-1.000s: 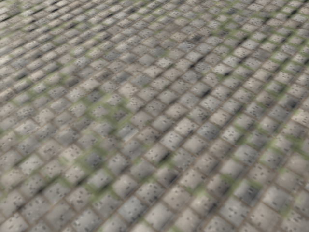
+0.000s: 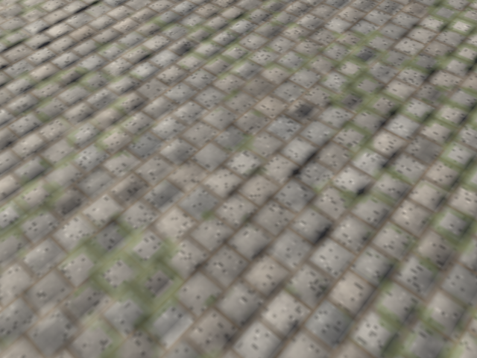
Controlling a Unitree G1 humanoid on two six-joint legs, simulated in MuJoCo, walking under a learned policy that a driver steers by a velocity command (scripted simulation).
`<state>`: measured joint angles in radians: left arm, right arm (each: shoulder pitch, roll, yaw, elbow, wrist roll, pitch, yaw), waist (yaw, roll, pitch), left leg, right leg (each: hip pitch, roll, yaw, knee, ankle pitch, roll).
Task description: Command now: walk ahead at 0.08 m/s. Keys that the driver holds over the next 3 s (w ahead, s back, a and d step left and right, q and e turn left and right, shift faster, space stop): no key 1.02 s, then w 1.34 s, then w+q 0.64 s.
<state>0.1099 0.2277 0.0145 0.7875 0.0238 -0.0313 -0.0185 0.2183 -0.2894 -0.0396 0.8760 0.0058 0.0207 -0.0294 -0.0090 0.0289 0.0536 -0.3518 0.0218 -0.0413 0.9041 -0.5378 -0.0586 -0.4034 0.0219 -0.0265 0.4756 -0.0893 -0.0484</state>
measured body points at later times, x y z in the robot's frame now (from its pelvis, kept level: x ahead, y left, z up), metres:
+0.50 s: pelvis +0.06 +0.02 +0.00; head +0.07 +0.02 +0.45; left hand +0.17 +0.28 -0.13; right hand +0.11 -0.23 -0.14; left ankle +0.03 +0.15 -0.73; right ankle +0.10 -0.10 -0.73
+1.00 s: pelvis +0.07 +0.02 +0.01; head +0.08 +0.02 +0.46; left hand +0.14 +0.28 -0.14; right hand +0.08 -0.23 -0.15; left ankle +0.03 +0.15 -0.73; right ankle +0.10 -0.10 -0.73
